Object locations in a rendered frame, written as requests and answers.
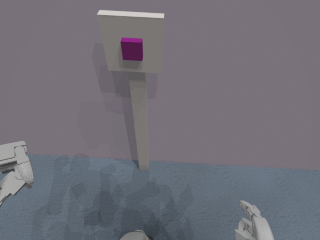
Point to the button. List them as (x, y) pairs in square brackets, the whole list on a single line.
[(132, 49)]

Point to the left robot hand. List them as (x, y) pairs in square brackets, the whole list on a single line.
[(13, 158)]

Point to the right robot hand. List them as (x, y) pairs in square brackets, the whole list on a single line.
[(258, 229)]

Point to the panel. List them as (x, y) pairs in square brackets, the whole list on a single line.
[(115, 25)]

